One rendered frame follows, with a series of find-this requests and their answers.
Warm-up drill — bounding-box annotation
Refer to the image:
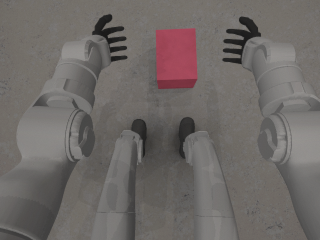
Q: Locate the left robot upper arm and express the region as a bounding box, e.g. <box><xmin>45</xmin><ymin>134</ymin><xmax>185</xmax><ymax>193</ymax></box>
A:
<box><xmin>0</xmin><ymin>106</ymin><xmax>96</xmax><ymax>240</ymax></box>

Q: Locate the carton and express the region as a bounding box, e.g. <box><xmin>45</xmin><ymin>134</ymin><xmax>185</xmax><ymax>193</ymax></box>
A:
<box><xmin>156</xmin><ymin>28</ymin><xmax>198</xmax><ymax>89</ymax></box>

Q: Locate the robot left hand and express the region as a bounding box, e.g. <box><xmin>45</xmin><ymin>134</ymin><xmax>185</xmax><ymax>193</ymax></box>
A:
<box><xmin>92</xmin><ymin>14</ymin><xmax>128</xmax><ymax>62</ymax></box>

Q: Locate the right robot upper arm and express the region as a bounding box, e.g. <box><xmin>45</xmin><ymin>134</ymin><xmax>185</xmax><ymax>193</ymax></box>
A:
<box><xmin>257</xmin><ymin>110</ymin><xmax>320</xmax><ymax>240</ymax></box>

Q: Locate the robot right hand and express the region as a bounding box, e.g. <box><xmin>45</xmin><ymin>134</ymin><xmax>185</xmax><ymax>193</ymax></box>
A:
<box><xmin>222</xmin><ymin>16</ymin><xmax>261</xmax><ymax>64</ymax></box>

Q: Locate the left robot forearm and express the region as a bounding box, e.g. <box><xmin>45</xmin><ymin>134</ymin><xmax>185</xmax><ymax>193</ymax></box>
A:
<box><xmin>16</xmin><ymin>35</ymin><xmax>112</xmax><ymax>151</ymax></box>

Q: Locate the right robot forearm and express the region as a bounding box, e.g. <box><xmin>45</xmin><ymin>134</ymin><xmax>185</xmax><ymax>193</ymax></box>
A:
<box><xmin>241</xmin><ymin>36</ymin><xmax>320</xmax><ymax>117</ymax></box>

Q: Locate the robot right thigh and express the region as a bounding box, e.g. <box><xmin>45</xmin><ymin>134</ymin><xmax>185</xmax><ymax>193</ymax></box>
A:
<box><xmin>185</xmin><ymin>136</ymin><xmax>240</xmax><ymax>240</ymax></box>

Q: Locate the robot left foot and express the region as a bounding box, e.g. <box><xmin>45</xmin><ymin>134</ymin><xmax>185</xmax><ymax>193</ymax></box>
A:
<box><xmin>131</xmin><ymin>119</ymin><xmax>147</xmax><ymax>158</ymax></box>

